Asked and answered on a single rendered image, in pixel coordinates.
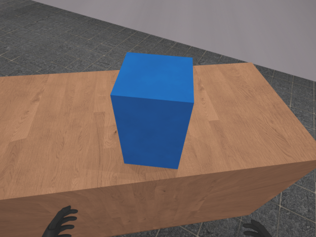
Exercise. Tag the carton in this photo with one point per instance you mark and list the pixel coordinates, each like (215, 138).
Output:
(153, 99)

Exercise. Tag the left robot hand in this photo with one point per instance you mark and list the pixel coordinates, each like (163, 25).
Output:
(55, 227)

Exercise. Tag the right robot hand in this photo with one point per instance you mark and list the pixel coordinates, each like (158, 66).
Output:
(261, 230)

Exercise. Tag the pedestal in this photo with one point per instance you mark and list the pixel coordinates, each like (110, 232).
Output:
(59, 146)

